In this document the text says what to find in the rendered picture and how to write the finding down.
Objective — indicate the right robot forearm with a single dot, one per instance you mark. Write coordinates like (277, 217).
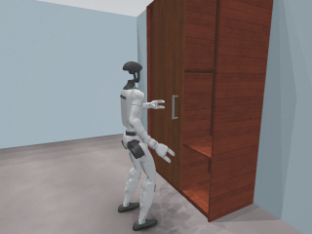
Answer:
(140, 131)

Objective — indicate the robot left thigh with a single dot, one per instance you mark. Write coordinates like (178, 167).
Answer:
(134, 173)

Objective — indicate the handle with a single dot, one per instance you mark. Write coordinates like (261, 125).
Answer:
(173, 107)

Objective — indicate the humanoid robot torso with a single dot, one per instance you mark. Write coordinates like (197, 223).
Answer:
(126, 104)

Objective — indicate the robot left hand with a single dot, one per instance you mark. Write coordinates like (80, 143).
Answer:
(154, 104)

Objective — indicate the robot right hand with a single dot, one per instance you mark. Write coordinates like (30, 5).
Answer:
(162, 150)

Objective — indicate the left robot forearm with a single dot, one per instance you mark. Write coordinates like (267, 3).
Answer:
(147, 105)

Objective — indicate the wardrobe door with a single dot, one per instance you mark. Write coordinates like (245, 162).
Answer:
(151, 78)
(169, 24)

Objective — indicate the robot right upper arm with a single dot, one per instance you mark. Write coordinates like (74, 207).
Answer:
(137, 99)

